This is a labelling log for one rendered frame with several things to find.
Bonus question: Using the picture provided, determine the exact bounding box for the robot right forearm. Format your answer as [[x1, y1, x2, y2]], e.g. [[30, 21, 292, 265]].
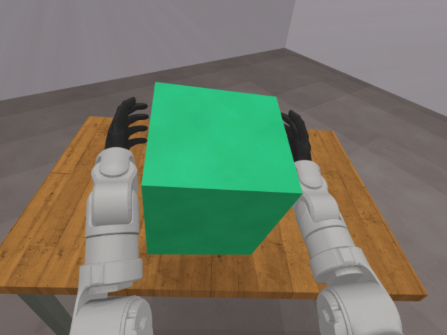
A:
[[292, 160, 402, 330]]

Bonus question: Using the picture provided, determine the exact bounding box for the left robot upper arm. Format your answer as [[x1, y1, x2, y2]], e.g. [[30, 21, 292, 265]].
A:
[[71, 295, 153, 335]]

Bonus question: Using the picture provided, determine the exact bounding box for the robot left hand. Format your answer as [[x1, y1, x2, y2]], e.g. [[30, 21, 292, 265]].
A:
[[104, 97, 149, 150]]

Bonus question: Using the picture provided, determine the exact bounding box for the right robot upper arm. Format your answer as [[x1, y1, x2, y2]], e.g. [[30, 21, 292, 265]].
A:
[[316, 281, 403, 335]]

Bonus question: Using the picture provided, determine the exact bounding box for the robot right hand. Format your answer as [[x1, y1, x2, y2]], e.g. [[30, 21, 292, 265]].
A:
[[281, 110, 312, 162]]

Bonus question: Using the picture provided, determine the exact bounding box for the table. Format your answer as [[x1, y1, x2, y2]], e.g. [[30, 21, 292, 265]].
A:
[[0, 116, 428, 335]]

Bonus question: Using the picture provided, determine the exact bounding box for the carton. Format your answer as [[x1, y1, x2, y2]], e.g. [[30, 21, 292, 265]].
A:
[[141, 82, 302, 255]]

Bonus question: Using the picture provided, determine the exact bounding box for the robot left forearm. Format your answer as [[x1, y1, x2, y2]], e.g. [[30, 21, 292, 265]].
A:
[[69, 147, 142, 335]]

